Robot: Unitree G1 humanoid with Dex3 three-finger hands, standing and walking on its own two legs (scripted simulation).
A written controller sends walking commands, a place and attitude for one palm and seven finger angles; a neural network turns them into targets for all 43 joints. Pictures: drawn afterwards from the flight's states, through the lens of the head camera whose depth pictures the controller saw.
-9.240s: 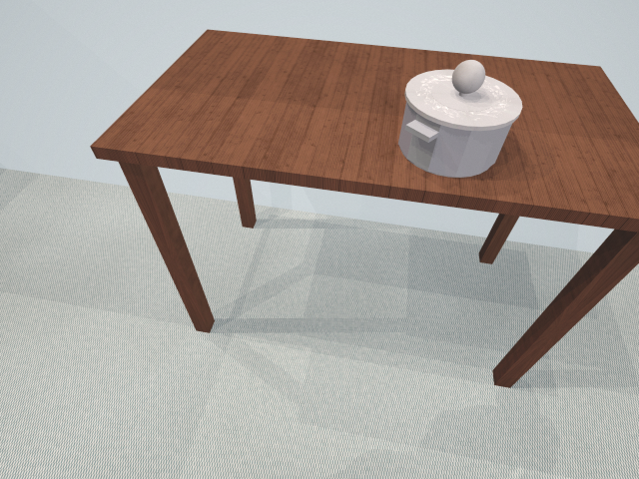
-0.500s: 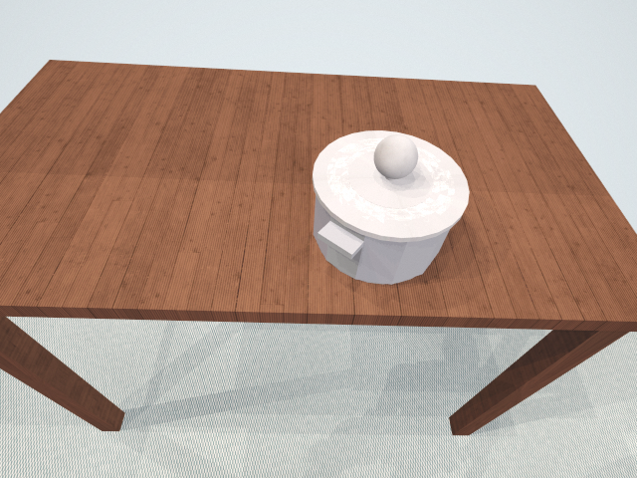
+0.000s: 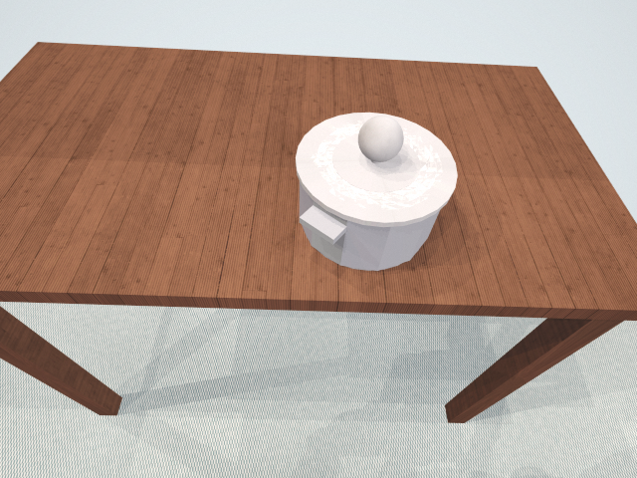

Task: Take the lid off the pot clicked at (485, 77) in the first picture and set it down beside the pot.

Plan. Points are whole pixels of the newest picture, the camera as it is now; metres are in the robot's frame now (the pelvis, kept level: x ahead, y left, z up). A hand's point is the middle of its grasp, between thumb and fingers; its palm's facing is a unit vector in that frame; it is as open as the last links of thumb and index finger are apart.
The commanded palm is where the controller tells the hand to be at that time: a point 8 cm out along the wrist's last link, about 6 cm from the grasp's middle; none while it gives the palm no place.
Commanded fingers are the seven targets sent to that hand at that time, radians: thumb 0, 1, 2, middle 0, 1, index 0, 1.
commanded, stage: shuffle to correct the standing spot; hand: left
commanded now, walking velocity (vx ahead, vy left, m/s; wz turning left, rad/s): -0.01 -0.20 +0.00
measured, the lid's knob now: (380, 139) +0.47 -0.04 +0.18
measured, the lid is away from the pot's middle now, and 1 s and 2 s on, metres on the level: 0.00 0.00 0.00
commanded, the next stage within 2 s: come to a stop and stand still in 0.98 s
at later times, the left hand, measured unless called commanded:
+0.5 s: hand out of the picture +0.06 +0.15 -0.18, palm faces +0.04 -0.99 -0.14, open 7.4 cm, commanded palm none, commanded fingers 0.00 0.90 0.90 -0.20 -0.30 -0.20 -0.30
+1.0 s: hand out of the picture +0.06 +0.04 -0.19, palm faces +0.00 -0.99 -0.14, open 7.3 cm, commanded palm none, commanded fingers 0.00 0.90 0.90 -0.20 -0.30 -0.20 -0.30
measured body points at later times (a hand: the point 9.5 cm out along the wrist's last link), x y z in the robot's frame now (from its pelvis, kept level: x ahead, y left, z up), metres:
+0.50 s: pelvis +0.00 -0.04 +0.01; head +0.05 +0.01 +0.45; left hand +0.06 +0.20 -0.17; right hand +0.04 -0.28 -0.12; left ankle -0.02 +0.07 -0.73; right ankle -0.03 -0.22 -0.66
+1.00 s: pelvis +0.02 -0.14 -0.01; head +0.06 -0.09 +0.44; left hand +0.06 +0.09 -0.18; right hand +0.05 -0.38 -0.14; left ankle +0.01 -0.05 -0.73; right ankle -0.02 -0.27 -0.68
